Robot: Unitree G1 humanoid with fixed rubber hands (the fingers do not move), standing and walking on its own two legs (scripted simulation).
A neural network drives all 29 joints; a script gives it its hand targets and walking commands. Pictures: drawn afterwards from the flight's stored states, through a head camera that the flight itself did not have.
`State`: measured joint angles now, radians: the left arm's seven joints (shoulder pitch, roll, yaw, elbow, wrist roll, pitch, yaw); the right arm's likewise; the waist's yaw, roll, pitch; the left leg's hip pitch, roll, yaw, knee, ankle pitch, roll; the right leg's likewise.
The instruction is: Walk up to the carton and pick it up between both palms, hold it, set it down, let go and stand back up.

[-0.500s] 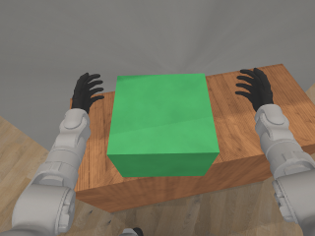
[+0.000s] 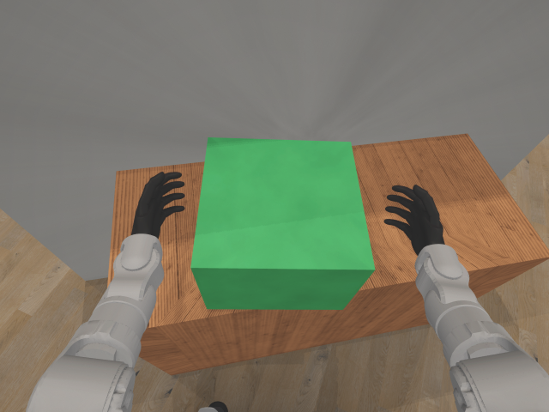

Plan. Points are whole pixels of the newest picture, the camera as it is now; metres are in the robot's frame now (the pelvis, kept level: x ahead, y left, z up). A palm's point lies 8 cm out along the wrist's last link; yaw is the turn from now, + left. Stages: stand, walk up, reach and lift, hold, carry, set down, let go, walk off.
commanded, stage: set down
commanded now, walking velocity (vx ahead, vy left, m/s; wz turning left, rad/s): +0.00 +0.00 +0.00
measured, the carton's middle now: (277, 226) +0.45 +0.00 -0.07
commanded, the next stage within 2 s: none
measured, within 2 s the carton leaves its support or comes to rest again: neither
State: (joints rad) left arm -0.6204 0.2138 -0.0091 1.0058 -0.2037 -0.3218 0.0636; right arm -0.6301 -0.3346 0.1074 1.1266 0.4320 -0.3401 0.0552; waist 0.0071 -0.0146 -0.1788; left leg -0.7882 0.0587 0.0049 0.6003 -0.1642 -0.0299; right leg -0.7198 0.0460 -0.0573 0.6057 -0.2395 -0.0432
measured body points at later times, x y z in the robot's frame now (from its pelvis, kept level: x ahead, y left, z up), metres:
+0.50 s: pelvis +0.03 +0.00 +0.02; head +0.06 +0.00 +0.47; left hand +0.30 +0.20 -0.01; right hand +0.31 -0.24 -0.01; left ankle +0.06 +0.14 -0.72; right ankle +0.01 -0.09 -0.72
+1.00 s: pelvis +0.04 -0.01 +0.02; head +0.06 -0.02 +0.47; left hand +0.24 +0.21 -0.04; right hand +0.24 -0.23 -0.06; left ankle +0.06 +0.14 -0.72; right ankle +0.01 -0.09 -0.72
